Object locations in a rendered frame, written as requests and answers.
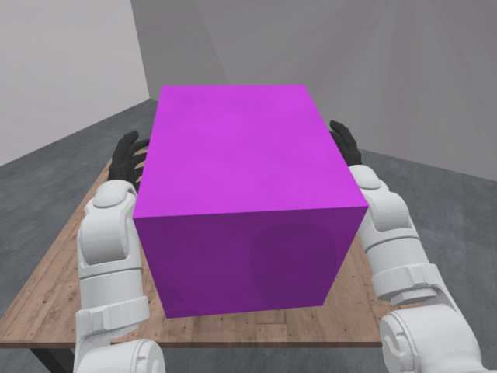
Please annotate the table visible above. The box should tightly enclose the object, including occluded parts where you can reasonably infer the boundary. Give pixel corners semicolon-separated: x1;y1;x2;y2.
0;150;422;373

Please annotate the robot right upper arm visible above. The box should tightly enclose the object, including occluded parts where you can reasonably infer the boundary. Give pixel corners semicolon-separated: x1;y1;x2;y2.
380;304;497;373

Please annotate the left robot forearm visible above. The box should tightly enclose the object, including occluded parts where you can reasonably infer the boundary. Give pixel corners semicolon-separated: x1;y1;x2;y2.
73;180;150;373

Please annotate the right robot hand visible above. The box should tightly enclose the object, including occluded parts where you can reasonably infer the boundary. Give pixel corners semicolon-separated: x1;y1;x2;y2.
329;120;363;167

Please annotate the robot left upper arm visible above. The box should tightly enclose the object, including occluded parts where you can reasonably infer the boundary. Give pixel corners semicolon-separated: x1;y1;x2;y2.
77;339;166;373

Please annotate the left robot hand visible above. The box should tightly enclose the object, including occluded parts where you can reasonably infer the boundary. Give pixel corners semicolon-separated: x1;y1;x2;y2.
107;131;150;194

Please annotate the right robot forearm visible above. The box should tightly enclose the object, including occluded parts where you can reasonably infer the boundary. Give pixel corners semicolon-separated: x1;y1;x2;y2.
349;165;482;364

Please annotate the carton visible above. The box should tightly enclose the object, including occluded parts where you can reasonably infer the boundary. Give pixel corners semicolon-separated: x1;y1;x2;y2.
133;85;369;319

